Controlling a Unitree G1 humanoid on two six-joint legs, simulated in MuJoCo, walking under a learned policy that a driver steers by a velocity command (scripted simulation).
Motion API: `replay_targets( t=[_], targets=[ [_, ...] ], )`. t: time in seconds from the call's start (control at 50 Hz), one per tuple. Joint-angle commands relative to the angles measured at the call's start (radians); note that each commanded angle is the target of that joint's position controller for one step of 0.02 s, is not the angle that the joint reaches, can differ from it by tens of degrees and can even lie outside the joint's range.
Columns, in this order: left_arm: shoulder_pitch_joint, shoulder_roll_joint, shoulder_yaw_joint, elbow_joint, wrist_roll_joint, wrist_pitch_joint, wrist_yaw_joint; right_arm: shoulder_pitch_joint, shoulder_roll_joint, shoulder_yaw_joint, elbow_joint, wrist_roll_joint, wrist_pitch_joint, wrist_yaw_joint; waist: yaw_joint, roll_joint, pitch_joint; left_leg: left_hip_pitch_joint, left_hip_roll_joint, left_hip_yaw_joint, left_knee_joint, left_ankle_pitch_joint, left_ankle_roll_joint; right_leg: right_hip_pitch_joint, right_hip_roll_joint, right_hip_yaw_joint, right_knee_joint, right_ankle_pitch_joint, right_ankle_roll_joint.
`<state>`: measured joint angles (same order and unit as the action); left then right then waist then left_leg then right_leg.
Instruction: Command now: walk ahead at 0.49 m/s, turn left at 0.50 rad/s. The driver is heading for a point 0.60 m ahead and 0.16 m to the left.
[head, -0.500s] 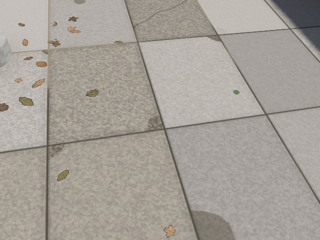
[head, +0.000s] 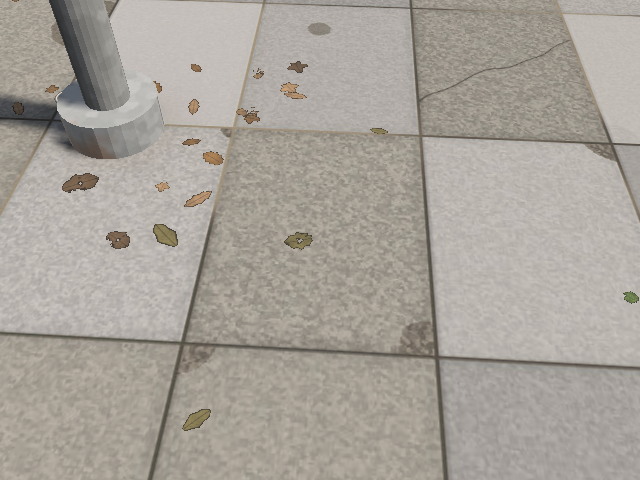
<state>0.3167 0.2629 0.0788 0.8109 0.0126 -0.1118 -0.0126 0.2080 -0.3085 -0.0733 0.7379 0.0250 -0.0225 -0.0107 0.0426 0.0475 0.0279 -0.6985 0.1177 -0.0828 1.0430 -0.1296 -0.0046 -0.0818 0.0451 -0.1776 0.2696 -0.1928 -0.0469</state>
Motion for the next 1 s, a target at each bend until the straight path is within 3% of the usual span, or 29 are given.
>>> replay_targets(
  t=[0.02,0.1,0.16,0.2,0.22,0.24,0.26,0.28,0.3,0.32,0.34,0.36,0.38,0.44,0.56,0.62,0.68,0.72,0.74,0.76,0.78,0.8,0.82,0.84,0.86,0.88,0.92,0.96,1.0],
  targets=[
    [-0.099,0.137,0.028,-0.071,-0.001,-0.014,0.011,0.001,-0.012,0.006,-0.057,-0.001,-0.012,0.02,-0.034,-0.079,0.041,0.015,0.027,-0.008,-0.149,0.149,0.001,-0.058,-0.283,0.092,-0.161,0.225,-0.141],
    [-0.031,0.179,0.039,-0.04,-0.018,0.01,0.016,-0.146,0.0,0.018,-0.119,-0.002,-0.018,0.049,0.028,-0.057,0.079,-0.012,0.012,0.068,-0.317,0.163,0.027,0.06,-0.316,0.031,-0.14,0.249,-0.129],
    [-0.012,0.204,0.047,-0.024,-0.035,0.035,0.017,-0.189,-0.017,0.013,-0.164,-0.001,-0.017,0.065,0.027,-0.077,0.075,-0.005,-0.018,0.117,-0.381,0.056,0.064,0.162,-0.34,-0.002,-0.064,0.387,-0.103],
    [-0.032,0.236,0.055,-0.029,-0.045,0.048,0.021,-0.132,-0.054,-0.007,-0.172,-0.004,-0.008,0.067,-0.025,-0.12,0.005,0.127,-0.091,0.179,-0.389,-0.052,0.105,0.193,-0.336,-0.033,0.085,0.732,-0.078],
    [-0.046,0.245,0.056,-0.033,-0.051,0.057,0.023,-0.026,-0.09,-0.029,-0.152,-0.001,-0.004,0.064,-0.09,-0.128,-0.059,0.267,-0.14,0.206,-0.408,-0.078,0.134,0.176,-0.319,-0.052,0.244,0.859,-0.063],
    [-0.057,0.227,0.046,-0.039,-0.054,0.06,0.026,0.147,-0.149,-0.064,-0.108,0.001,0.001,0.052,-0.183,-0.106,-0.148,0.526,-0.186,0.201,-0.474,-0.016,0.174,0.068,-0.278,-0.078,0.475,0.822,-0.026],
    [-0.025,0.146,0.016,-0.063,-0.015,0.051,0.026,0.269,-0.248,-0.094,-0.082,0.006,0.012,0.029,-0.2,0.066,-0.233,0.827,-0.013,-0.08,-0.486,0.031,0.241,-0.219,-0.214,-0.075,0.809,0.302,0.026],
    [0.022,0.054,-0.017,-0.122,-0.006,0.02,0.015,0.201,-0.312,-0.093,-0.119,0.004,-0.005,0.034,-0.089,0.252,-0.364,1.083,0.201,-0.691,-0.67,-0.21,0.446,-0.605,0.006,0.109,1.133,-0.397,0.075],
    [-0.093,0.158,0.002,-0.132,-0.038,-0.015,0.002,0.212,-0.212,-0.065,-0.137,-0.005,-0.022,0.046,-0.168,0.085,-0.384,1.083,0.215,-0.723,-0.769,-0.269,0.406,-0.709,-0.042,0.284,1.173,-0.358,0.051],
    [-0.156,0.17,0.003,-0.156,-0.063,-0.029,-0.003,0.184,-0.165,-0.051,-0.128,-0.012,-0.034,0.047,-0.156,0.05,-0.247,0.972,0.187,-0.576,-0.768,-0.211,0.364,-0.751,-0.079,0.271,1.125,-0.271,0.027],
    [-0.155,0.152,-0.002,-0.15,-0.046,-0.033,0.006,0.12,-0.14,-0.042,-0.131,-0.009,-0.041,0.047,-0.1,-0.048,-0.153,0.813,0.142,-0.453,-0.763,-0.083,0.328,-0.706,-0.126,0.268,1.029,-0.193,0.024],
    [-0.146,0.16,0.005,-0.139,-0.019,-0.028,0.013,0.063,-0.105,-0.031,-0.142,-0.01,-0.043,0.042,-0.064,-0.046,-0.119,0.703,0.103,-0.363,-0.768,0.025,0.307,-0.638,-0.157,0.271,0.942,-0.147,0.031],
    [-0.126,0.163,0.009,-0.134,-0.012,-0.017,0.011,0.034,-0.095,-0.025,-0.158,-0.021,-0.044,0.037,-0.037,-0.019,-0.102,0.628,0.078,-0.323,-0.787,0.095,0.302,-0.578,-0.171,0.274,0.911,-0.115,0.04],
    [-0.126,0.132,0.003,-0.132,0.004,0.012,0.012,0.044,-0.115,-0.03,-0.148,-0.016,-0.05,0.021,-0.022,-0.026,-0.079,0.529,0.044,-0.238,-0.816,0.244,0.31,-0.546,-0.157,0.244,0.801,-0.053,0.089],
    [-0.344,0.084,-0.022,-0.183,-0.006,0.01,0.002,0.124,-0.143,-0.037,-0.107,-0.005,-0.036,-0.007,-0.099,0.032,-0.024,0.47,-0.033,-0.166,-0.797,0.112,0.232,-0.489,-0.077,0.226,0.371,0.264,0.122],
    [-0.402,0.104,-0.017,-0.204,-0.017,-0.003,-0.011,0.164,-0.147,-0.04,-0.084,0.001,-0.03,-0.008,-0.121,0.045,-0.016,0.508,-0.005,-0.232,-0.753,0.056,0.22,-0.454,-0.053,0.243,0.278,0.281,0.106],
    [-0.369,0.134,-0.004,-0.195,-0.012,-0.017,-0.023,0.167,-0.128,-0.035,-0.068,-0.004,-0.021,-0.016,-0.103,0.074,-0.015,0.603,0.035,-0.285,-0.668,0.113,0.198,-0.427,-0.056,0.25,0.222,0.215,0.064],
    [-0.264,0.15,0.011,-0.168,0.007,-0.029,-0.019,0.14,-0.107,-0.03,-0.07,-0.009,-0.011,-0.019,-0.045,0.089,-0.059,0.636,-0.01,-0.265,-0.527,0.355,0.151,-0.287,-0.03,0.203,0.147,0.24,0.017],
    [-0.176,0.182,0.019,-0.157,0.026,-0.038,-0.016,0.13,-0.073,-0.017,-0.087,-0.016,-0.011,-0.018,-0.005,0.064,-0.161,0.588,-0.067,-0.228,-0.369,0.368,0.108,-0.093,-0.103,0.243,0.172,0.424,-0.027],
    [-0.058,0.248,0.033,-0.147,0.048,-0.038,-0.013,0.209,-0.029,0.001,-0.104,-0.029,-0.016,-0.02,-0.003,-0.127,-0.326,0.348,-0.167,-0.164,-0.066,0.026,0.041,0.26,-0.31,0.476,0.256,0.731,-0.147],
    [0.0,0.246,0.038,-0.108,0.023,-0.016,-0.024,0.361,-0.033,0.007,-0.075,-0.013,-0.02,-0.016,-0.034,-0.37,-0.442,0.13,-0.257,-0.125,0.205,-0.563,-0.016,0.435,-0.483,0.811,0.197,0.705,-0.301],
    [-0.018,0.178,0.021,-0.122,-0.013,-0.004,-0.025,0.324,-0.122,-0.012,-0.052,-0.001,-0.013,-0.016,-0.012,-0.223,-0.364,0.066,-0.201,-0.167,0.3,-0.518,-0.03,0.347,-0.461,0.801,0.152,0.497,-0.272],
    [-0.082,0.134,0.005,-0.135,-0.014,0.007,-0.021,0.205,-0.147,-0.021,-0.071,0.0,-0.001,-0.02,0.001,-0.144,-0.241,0.039,-0.171,-0.131,0.308,-0.451,-0.039,0.221,-0.415,0.661,0.136,0.449,-0.231],
    [-0.141,0.098,-0.013,-0.137,-0.006,0.014,-0.02,0.132,-0.136,-0.018,-0.085,-0.013,0.01,-0.024,-0.012,-0.092,-0.16,0.059,-0.14,-0.103,0.256,-0.409,-0.046,0.087,-0.363,0.555,0.113,0.494,-0.209],
    [-0.181,0.077,-0.024,-0.132,0.0,0.016,-0.019,0.106,-0.117,-0.017,-0.099,-0.023,0.019,-0.026,-0.04,-0.093,-0.118,0.106,-0.102,-0.091,0.179,-0.372,-0.046,-0.017,-0.329,0.488,0.092,0.528,-0.194],
    [-0.204,0.072,-0.029,-0.121,0.008,0.017,-0.019,0.122,-0.083,-0.011,-0.097,-0.023,0.028,-0.025,-0.07,-0.125,-0.105,0.189,-0.079,-0.07,0.089,-0.349,-0.048,-0.099,-0.288,0.425,0.068,0.552,-0.176],
    [-0.231,0.086,-0.027,-0.099,0.014,0.019,-0.018,0.143,-0.026,0.007,-0.088,-0.025,0.035,-0.028,-0.088,-0.174,-0.113,0.296,-0.082,-0.008,-0.091,-0.315,-0.064,-0.166,-0.243,0.329,0.05,0.679,-0.179],
    [-0.229,0.118,-0.018,-0.078,0.007,0.026,-0.011,0.126,-0.01,0.017,-0.087,-0.03,0.033,-0.03,-0.08,-0.179,-0.163,0.378,-0.078,0.01,-0.232,-0.23,-0.068,-0.153,-0.247,0.299,0.058,0.737,-0.186],
    [-0.215,0.136,-0.015,-0.06,-0.003,0.038,-0.007,0.107,-0.027,0.014,-0.083,-0.025,0.039,-0.029,-0.065,-0.173,-0.189,0.43,-0.08,0.019,-0.325,-0.143,-0.064,-0.132,-0.258,0.298,0.057,0.639,-0.186]
  ],
)
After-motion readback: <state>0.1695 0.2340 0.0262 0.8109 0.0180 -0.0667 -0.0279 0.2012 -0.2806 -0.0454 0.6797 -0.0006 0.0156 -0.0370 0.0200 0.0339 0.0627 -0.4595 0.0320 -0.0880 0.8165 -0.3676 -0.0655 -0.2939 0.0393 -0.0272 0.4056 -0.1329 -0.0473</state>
